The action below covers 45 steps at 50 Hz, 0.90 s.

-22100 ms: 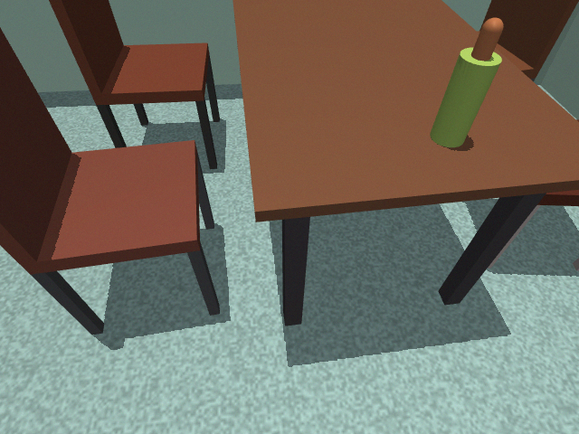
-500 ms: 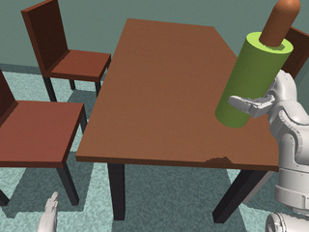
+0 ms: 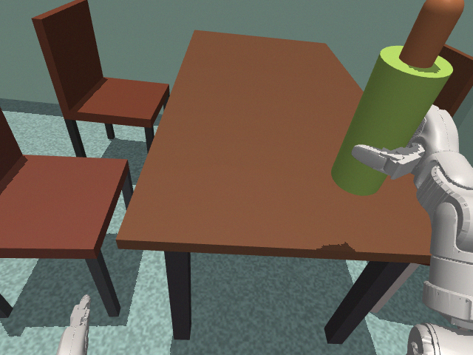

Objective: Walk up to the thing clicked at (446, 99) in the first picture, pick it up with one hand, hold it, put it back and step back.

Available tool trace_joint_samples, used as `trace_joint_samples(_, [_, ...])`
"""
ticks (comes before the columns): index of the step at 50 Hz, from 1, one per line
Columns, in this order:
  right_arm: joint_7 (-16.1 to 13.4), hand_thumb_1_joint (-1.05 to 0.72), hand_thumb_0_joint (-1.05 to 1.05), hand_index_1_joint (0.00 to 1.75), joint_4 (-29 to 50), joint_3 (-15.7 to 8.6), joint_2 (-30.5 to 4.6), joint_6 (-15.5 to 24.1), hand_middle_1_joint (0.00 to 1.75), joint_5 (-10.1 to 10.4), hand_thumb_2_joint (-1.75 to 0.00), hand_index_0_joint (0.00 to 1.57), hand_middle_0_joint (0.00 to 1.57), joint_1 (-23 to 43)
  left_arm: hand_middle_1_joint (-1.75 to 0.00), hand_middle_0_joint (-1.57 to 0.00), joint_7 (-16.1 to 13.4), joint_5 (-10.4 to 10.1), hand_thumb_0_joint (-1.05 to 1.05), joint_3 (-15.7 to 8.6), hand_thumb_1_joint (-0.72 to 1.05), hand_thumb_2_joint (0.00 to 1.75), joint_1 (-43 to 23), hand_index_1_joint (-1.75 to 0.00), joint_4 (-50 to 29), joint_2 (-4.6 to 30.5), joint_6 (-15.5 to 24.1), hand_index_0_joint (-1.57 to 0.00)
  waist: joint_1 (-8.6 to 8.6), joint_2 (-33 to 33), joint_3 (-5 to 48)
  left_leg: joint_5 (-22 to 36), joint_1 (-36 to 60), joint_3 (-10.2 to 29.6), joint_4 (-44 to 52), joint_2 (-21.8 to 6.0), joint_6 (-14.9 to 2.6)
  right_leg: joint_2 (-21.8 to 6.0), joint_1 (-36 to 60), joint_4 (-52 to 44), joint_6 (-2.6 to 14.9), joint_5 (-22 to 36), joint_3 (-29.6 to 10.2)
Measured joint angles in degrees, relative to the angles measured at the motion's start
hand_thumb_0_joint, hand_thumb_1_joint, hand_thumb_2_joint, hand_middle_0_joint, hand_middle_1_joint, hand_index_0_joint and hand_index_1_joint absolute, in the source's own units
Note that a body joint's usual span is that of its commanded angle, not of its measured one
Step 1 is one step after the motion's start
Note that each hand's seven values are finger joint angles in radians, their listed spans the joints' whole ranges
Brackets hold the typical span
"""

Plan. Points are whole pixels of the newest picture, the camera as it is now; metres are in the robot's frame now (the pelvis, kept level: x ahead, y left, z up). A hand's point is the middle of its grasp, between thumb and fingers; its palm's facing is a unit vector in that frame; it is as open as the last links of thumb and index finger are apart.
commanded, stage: hold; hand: right
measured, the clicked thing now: (391, 107) +0.33 -0.16 +0.32
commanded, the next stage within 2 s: crouch in 1.78 s
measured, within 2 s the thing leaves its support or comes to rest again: neither
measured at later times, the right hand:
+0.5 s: hand (385, 141) +0.33 -0.18 +0.27, palm faces +0.13 +0.99 -0.03, open 11.0 cm
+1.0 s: hand (387, 140) +0.33 -0.18 +0.27, palm faces +0.13 +0.99 -0.03, open 11.0 cm
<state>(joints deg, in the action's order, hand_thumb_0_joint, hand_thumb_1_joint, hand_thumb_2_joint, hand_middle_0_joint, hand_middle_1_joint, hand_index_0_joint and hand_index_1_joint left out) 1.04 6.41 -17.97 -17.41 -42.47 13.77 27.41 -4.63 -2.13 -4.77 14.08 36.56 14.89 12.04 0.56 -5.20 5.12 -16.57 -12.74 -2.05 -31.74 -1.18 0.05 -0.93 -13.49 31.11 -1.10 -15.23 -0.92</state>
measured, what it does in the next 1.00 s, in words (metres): stands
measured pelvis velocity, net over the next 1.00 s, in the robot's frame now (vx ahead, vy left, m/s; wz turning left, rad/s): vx -0.01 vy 0.00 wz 0.00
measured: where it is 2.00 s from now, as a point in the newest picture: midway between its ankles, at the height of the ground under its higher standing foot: outside the picture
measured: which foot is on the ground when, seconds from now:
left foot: down 0.00-1.00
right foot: down 0.00-1.00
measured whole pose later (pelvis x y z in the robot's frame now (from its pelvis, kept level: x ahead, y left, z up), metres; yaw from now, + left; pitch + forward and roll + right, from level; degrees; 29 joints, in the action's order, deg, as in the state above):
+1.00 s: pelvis -0.01 +0.00 +0.00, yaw +0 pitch -3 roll +0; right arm 1.2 6.6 -17.9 -17.6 -42.0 13.9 26.6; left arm -5.2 -1.9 -4.9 14.2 36.5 14.4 13.8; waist 0.4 -5.1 4.9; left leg -16.1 -12.6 -2.0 -31.8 -1.3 0.3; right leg -0.8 -13.6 31.7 -0.8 -15.1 -0.9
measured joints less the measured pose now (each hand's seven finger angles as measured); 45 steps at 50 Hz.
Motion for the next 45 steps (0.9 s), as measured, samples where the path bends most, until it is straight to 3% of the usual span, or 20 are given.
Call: trace_joint_samples(45, [0.1,0.61,-0.02,1.11,0.3,0.3,0.0,0.3,1.08,0.2,-1.09,0.73,0.69,-0.8,-0.05,-0.05,-0.5,0.2,-0.01,-0.1,-0.54,0.05,-0.1,-0.05,0.5,-0.4,1.8,-0.05,-0.13,0.0,-0.6,0.7,0.0,0.1,0.0,0.0,0.24,0.1,-0.3,0.5,0.25,0.4,0.0])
